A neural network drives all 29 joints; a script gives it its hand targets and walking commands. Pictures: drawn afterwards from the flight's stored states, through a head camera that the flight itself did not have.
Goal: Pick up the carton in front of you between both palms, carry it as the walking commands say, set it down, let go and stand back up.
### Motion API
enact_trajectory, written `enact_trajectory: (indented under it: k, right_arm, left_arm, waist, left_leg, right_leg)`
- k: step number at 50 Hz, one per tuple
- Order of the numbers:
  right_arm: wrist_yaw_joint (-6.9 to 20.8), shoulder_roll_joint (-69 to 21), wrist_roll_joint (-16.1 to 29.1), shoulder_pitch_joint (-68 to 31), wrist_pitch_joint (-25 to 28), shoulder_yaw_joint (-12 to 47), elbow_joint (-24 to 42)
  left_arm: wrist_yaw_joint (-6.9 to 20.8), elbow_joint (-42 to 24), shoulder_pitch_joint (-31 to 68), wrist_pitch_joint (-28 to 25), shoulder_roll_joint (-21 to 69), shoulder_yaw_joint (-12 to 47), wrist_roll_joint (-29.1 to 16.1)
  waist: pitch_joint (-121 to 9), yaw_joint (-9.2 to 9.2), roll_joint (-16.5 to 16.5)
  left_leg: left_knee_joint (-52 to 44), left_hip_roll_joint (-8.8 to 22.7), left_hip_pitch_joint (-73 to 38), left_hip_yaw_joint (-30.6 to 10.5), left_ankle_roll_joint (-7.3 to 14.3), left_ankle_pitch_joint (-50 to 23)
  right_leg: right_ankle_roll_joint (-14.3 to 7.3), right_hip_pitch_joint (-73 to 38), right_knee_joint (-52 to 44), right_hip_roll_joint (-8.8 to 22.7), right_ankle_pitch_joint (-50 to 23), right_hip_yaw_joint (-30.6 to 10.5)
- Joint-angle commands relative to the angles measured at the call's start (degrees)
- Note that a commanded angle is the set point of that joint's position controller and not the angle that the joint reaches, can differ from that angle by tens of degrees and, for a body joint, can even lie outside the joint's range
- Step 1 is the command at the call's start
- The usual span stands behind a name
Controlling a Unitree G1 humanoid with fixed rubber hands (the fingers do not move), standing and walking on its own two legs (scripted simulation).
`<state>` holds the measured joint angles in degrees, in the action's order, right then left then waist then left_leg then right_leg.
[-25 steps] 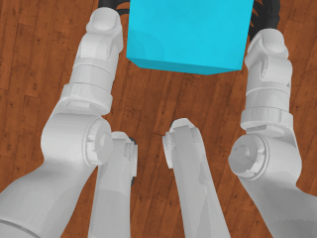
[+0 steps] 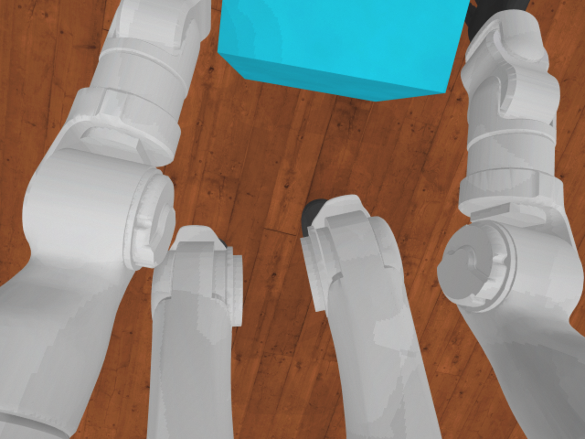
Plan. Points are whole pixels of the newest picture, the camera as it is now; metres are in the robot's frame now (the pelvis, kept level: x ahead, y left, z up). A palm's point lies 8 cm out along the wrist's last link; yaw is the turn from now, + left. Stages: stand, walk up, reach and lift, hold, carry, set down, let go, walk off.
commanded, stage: set down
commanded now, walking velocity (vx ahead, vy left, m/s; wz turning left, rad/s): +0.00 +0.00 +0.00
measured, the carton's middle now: out of the picture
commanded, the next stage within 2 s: none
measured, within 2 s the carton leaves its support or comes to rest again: rests again in 0.26 s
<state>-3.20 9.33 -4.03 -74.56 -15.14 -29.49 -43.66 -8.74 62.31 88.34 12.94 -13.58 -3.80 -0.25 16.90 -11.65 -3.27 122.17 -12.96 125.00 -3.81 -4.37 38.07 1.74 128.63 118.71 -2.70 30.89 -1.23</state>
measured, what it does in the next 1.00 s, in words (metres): stands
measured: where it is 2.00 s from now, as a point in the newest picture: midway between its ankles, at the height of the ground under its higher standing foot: (269, 288)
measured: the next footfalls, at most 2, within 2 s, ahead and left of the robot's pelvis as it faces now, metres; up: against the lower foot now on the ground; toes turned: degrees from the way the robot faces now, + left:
none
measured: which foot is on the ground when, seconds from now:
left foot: down 0.00-1.00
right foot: down 0.00-1.00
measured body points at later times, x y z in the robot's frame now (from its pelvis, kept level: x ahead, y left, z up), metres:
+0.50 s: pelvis +0.00 +0.02 -0.01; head +0.37 -0.04 +0.23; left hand +0.58 +0.01 -0.20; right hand +0.47 -0.28 -0.20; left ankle +0.08 +0.11 -0.37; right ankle +0.12 -0.12 -0.37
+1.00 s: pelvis -0.01 +0.01 -0.02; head +0.37 -0.03 +0.21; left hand +0.59 +0.02 -0.21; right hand +0.47 -0.29 -0.21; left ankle +0.08 +0.11 -0.37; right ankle +0.11 -0.12 -0.37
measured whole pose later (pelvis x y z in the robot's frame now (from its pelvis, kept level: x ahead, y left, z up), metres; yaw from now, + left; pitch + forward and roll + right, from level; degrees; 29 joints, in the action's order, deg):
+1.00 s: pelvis -0.01 +0.01 -0.02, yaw -2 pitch +35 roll -3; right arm 0.9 13.9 -8.1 -81.1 -6.6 -33.1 -58.9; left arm -4.2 67.4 93.4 8.1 -17.5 -1.7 -1.0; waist 26.4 -10.9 -2.9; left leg 127.4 -9.7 125.1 -1.4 -0.8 37.5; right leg 2.0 127.0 122.3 0.5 30.7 0.3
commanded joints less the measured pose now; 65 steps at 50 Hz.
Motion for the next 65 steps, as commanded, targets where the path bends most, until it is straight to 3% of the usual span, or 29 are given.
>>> enact_trajectory:
  k: [1, 3, 5, 6, 7, 10, 11, 13, 16, 20, 22, 23, 26, 27, 31, 34, 38, 39, 41, 44, 46, 48, 51, 55, 59, 60, 61, 63, 65]
  right_arm:
    - [16.41, -41.2, 3.67, -33.92, 1.0, 20.93, -0.7]
    - [16.76, -40.84, 3.29, -34.31, 1.1, 19.94, -0.5]
    - [16.71, -39.01, 2.52, -34.12, 1.42, 18.71, -0.87]
    - [16.74, -39.3, 2.34, -33.53, 1.51, 18.43, -1.67]
    - [16.71, -37.88, 1.92, -34.3, 1.85, 17.63, -1.68]
    - [16.33, -34.83, 1.74, -36.07, 2.8, 16.04, -0.75]
    - [16.26, -34.12, 2.48, -36.91, 3.11, 16.51, 0.04]
    - [15.79, -32.3, 2.39, -38.39, 3.61, 16.58, 0.28]
    - [15.66, -31.46, 2.26, -38.2, 3.64, 17.67, -0.07]
    - [15.85, -31.12, 1.48, -36.3, 3.48, 16.84, -1.72]
    - [15.66, -30.07, 0.2, -35.36, 3.47, 15.7, -3.36]
    - [15.74, -30.79, 0.06, -34.27, 3.27, 15.45, -3.94]
    - [15.71, -29.96, -0.83, -31.8, 3.42, 13.56, -5.69]
    - [15.71, -29.25, -0.71, -31.15, 3.59, 13.45, -5.71]
    - [15.67, -27.81, -2.44, -30.17, 3.32, 10.9, -7.43]
    - [15.08, -24.97, -3.85, -28.99, 3.3, 8.51, -8.48]
    - [14.38, -22.14, -5.03, -27.63, 3.12, 6.7, -9.83]
    - [14.24, -21.05, -5.19, -26.81, 3.34, 5.64, -9.63]
    - [13.45, -18.74, -5.08, -25.65, 3.98, 5.3, -10.35]
    - [9.8, -4.88, -5.55, -20.49, 6.24, 1.27, -10.54]
    - [4.69, 11.94, -4.78, -15.36, 9.64, -3.04, -12.06]
    - [1.15, 19.45, -1.24, -18.42, 12.03, -3.42, -12.27]
    - [0.73, 19.33, 5.75, -17.18, 13.58, 0.87, -16.68]
    - [1.23, 19.43, 10.75, -17.43, 14.53, 5.16, -18.26]
    - [0.9, 20.98, 14.15, -17.96, 14.47, 7.71, -12.79]
    - [0.66, 20.89, 14.97, -17.8, 14.19, 7.73, -11.93]
    - [0.45, 21.6, 15.08, -17.67, 13.58, 7.78, -10.4]
    - [-0.24, 22.77, 14.97, -17.26, 12.08, 7.15, -7.5]
    - [-1.07, 23.47, 14.62, -16.42, 10.18, 6.99, -3.93]
  left_arm:
    - [12.11, -5.76, 25.39, -2.64, 50.19, 9.74, -2.43]
    - [11.95, -7.72, 27.8, -2.98, 49.21, 10.07, -2.67]
    - [11.76, -7.5, 28.88, -3.16, 49.3, 10.11, -3.41]
    - [11.62, -7.91, 29.36, -3.41, 48.2, 10.13, -3.81]
    - [11.55, -7.93, 30.31, -3.58, 48.5, 10.46, -4.22]
    - [11.15, -8.21, 31.44, -3.79, 47.73, 11.47, -5.52]
    - [10.96, -8.65, 31.69, -4.03, 46.84, 11.85, -5.52]
    - [10.66, -7.96, 32.17, -4.28, 46.63, 12.29, -6.81]
    - [10.72, -4.62, 29.11, -4.04, 44.15, 10.65, -5.73]
    - [11.21, -1.61, 27.26, -3.85, 41.8, 9.13, -4.24]
    - [11.83, 0.3, 26.5, -3.64, 42.0, 8.34, -3.73]
    - [11.99, 0.65, 25.61, -3.72, 41.06, 7.71, -3.12]
    - [12.42, 0.29, 25.56, -4.29, 39.38, 7.0, -2.61]
    - [12.52, 1.26, 24.72, -4.05, 38.77, 6.59, -2.01]
    - [13.14, 2.35, 23.31, -3.84, 36.47, 4.65, -0.14]
    - [13.24, 3.67, 22.94, -3.36, 34.07, 4.13, 0.35]
    - [13.03, 5.04, 21.97, -3.04, 29.86, 2.7, 1.06]
    - [12.97, 5.11, 21.85, -2.92, 29.11, 2.94, 0.96]
    - [12.36, 3.87, 22.18, -3.61, 26.27, 2.56, 0.89]
    - [9.51, 2.09, 19.77, -4.73, 12.56, 2.18, -0.08]
    - [5.57, 0.96, 18.52, -5.84, -5.48, 2.34, -0.95]
    - [2.66, -2.07, 23.89, -6.46, -13.95, 4.57, -2.74]
    - [2.93, -0.42, 23.43, -5.95, -12.22, 9.65, -7.35]
    - [3.83, -2.77, 22.14, -5.89, -9.57, 12.34, -10.91]
    - [3.28, -9.67, 22.71, -5.96, -12.34, 11.72, -11.69]
    - [2.98, -10.12, 22.81, -5.73, -12.96, 11.13, -11.67]
    - [2.8, -10.71, 22.17, -5.3, -13.29, 10.72, -11.7]
    - [2.3, -12.13, 21.64, -4.22, -15.64, 7.74, -9.69]
    - [1.81, -15.33, 23.38, -2.63, -17.96, 6.61, -8.68]
  waist:
    - [-63.43, -6.64, -8.39]
    - [-64.03, -7.08, -8.56]
    - [-62.99, -8.85, -10.12]
    - [-62.1, -8.26, -9.8]
    - [-61.97, -9.7, -10.51]
    - [-61.69, -10.26, -12.51]
    - [-61.75, -8.96, -13.3]
    - [-61.4, -10.52, -12.21]
    - [-57.27, -8.81, -10.52]
    - [-53.78, -8.17, -8.09]
    - [-52.11, -9.05, -8.97]
    - [-51.1, -7.7, -8.37]
    - [-48.74, -7.61, -8.46]
    - [-47.37, -6.73, -9.83]
    - [-43.86, -6.14, -9.08]
    - [-41.43, -6.86, -10.43]
    - [-39.04, -5.87, -9.34]
    - [-38.96, -6.4, -10.7]
    - [-39.59, -5.93, -9.14]
    - [-40.63, -6.99, -7.44]
    - [-43.46, -7.86, -6.22]
    - [-51.03, -6.63, -7.26]
    - [-52.0, -9.5, -8.36]
    - [-57.19, -8.93, -10.8]
    - [-67.74, -7.8, -9.37]
    - [-70.07, -7.15, -9.79]
    - [-71.19, -7.89, -9.54]
    - [-75.21, -6.05, -9.03]
    - [-81.52, -7.15, -7.6]
  left_leg:
    - [-9.12, 0.91, -17.86, 5.97, 3.35, -15.77]
    - [-8.86, 1.12, -18.72, 5.59, 3.47, -16.03]
    - [-9.11, 1.05, -19.3, 5.03, 3.31, -16.05]
    - [-8.98, 1.03, -20.11, 5.02, 3.27, -16.59]
    - [-8.83, 1.15, -20.23, 4.43, 3.28, -16.79]
    - [-9.16, 1.37, -23.2, 3.23, 3.05, -17.7]
    - [-8.57, 1.61, -24.0, 3.34, 2.99, -18.72]
    - [-8.75, 1.62, -24.39, 2.41, 3.05, -18.92]
    - [-8.36, 1.5, -23.26, 2.52, 3.14, -17.35]
    - [-8.17, 1.58, -20.5, 2.58, 3.71, -15.49]
    - [-7.77, 1.45, -19.08, 3.05, 3.55, -14.13]
    - [-7.58, 1.53, -17.84, 3.38, 3.63, -14.16]
    - [-7.29, 1.85, -15.45, 3.27, 4.01, -13.48]
    - [-7.37, 2.05, -15.14, 3.25, 3.9, -12.94]
    - [-7.42, 2.55, -13.14, 2.83, 4.5, -10.79]
    - [-7.61, 2.96, -12.84, 2.41, 4.43, -9.18]
    - [-7.79, 3.28, -12.66, 1.92, 4.78, -7.56]
    - [-7.53, 3.49, -13.58, 1.97, 4.7, -7.9]
    - [-7.47, 3.72, -13.87, 1.72, 4.68, -8.81]
    - [-7.05, 4.78, -16.04, 1.7, 3.88, -10.37]
    - [-6.75, 6.31, -19.27, 1.85, 3.09, -11.94]
    - [-5.38, 7.63, -23.43, 0.91, 2.32, -16.69]
    - [-4.43, 8.54, -27.44, -0.85, 2.95, -20.26]
    - [-3.27, 8.62, -29.95, -0.23, 2.34, -22.69]
    - [-2.55, 8.93, -29.83, 1.14, 2.22, -23.84]
    - [-3.1, 8.7, -30.39, 1.92, 2.19, -23.2]
    - [-3.32, 8.47, -29.3, 2.62, 1.99, -21.21]
    - [-3.85, 8.27, -29.11, 3.95, 2.28, -18.03]
    - [-5.85, 7.76, -30.92, 5.31, 2.93, -13.82]
  right_leg:
    - [0.52, -40.43, -7.36, -2.06, -28.23, 4.47]
    - [0.58, -37.84, -6.8, -2.1, -27.17, 5.0]
    - [0.1, -34.92, -6.44, -1.75, -26.53, 5.47]
    - [-0.04, -33.93, -6.33, -1.72, -26.28, 5.34]
    - [-0.33, -32.44, -6.21, -1.39, -26.06, 5.5]
    - [-0.85, -29.88, -5.51, -0.65, -24.87, 5.71]
    - [-1.05, -28.5, -5.05, -0.48, -24.66, 5.25]
    - [-1.09, -29.84, -4.77, -0.11, -25.12, 5.52]
    - [-0.89, -29.76, -4.58, 0.05, -23.28, 5.27]
    - [-0.79, -31.02, -4.4, -0.01, -22.52, 4.65]
    - [-0.9, -31.69, -4.63, -0.18, -22.0, 4.51]
    - [-0.83, -31.07, -4.61, -0.24, -22.04, 4.11]
    - [-1.07, -30.32, -4.52, -0.6, -22.13, 3.64]
    - [-1.38, -29.94, -4.33, -0.66, -21.47, 3.19]
    - [-1.51, -27.49, -4.41, -0.5, -18.7, 2.72]
    - [-2.0, -25.1, -4.52, -0.29, -16.34, 2.58]
    - [-2.27, -24.17, -4.14, -0.14, -14.06, 2.66]
    - [-2.48, -22.73, -4.27, -0.09, -13.5, 2.52]
    - [-2.2, -24.15, -4.03, -0.06, -14.9, 2.68]
    - [-1.03, -27.27, -3.77, 0.94, -16.81, 3.39]
    - [-0.1, -29.32, -3.25, 1.97, -18.86, 4.11]
    - [0.56, -32.19, -1.75, 2.34, -22.89, 4.39]
    - [0.17, -30.91, -2.01, 3.07, -24.7, 4.0]
    - [-0.77, -30.1, -1.69, 3.54, -26.92, 3.76]
    - [-0.92, -38.66, -1.37, 3.49, -33.9, 3.39]
    - [-1.05, -41.53, -1.98, 3.54, -34.85, 3.49]
    - [-1.27, -44.29, -2.59, 3.47, -35.32, 3.45]
    - [-1.14, -49.01, -4.14, 2.96, -34.7, 2.9]
    - [-0.72, -54.85, -6.61, 2.33, -33.25, 3.75]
